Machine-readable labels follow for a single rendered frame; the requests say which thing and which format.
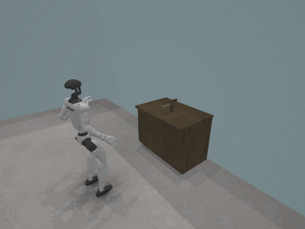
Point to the right robot forearm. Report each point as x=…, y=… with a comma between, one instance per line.
x=92, y=132

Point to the robot left hand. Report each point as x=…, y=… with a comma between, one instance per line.
x=87, y=100

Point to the robot right foot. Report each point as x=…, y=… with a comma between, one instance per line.
x=107, y=188

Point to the counter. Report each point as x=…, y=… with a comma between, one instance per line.
x=179, y=134

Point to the robot right hand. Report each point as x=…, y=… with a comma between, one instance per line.
x=111, y=139

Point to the robot torso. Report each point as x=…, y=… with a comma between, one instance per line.
x=75, y=116

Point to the left robot upper arm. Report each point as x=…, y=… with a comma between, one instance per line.
x=64, y=110

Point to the right robot upper arm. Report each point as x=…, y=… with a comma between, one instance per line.
x=84, y=110

